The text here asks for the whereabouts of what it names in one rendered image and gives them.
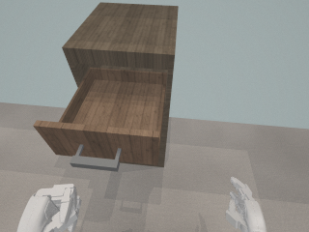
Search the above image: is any handle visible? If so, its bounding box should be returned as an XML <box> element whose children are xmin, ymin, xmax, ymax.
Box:
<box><xmin>70</xmin><ymin>144</ymin><xmax>122</xmax><ymax>172</ymax></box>

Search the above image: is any left robot hand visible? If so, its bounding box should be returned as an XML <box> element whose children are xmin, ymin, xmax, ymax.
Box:
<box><xmin>16</xmin><ymin>184</ymin><xmax>82</xmax><ymax>232</ymax></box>

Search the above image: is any drawer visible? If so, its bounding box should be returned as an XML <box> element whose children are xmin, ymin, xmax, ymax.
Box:
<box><xmin>33</xmin><ymin>67</ymin><xmax>167</xmax><ymax>165</ymax></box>

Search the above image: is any cabinet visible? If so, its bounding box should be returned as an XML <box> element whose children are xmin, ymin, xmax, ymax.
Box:
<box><xmin>62</xmin><ymin>2</ymin><xmax>179</xmax><ymax>168</ymax></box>

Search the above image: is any right robot hand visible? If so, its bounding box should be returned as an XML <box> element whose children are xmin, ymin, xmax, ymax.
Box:
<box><xmin>225</xmin><ymin>176</ymin><xmax>267</xmax><ymax>232</ymax></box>

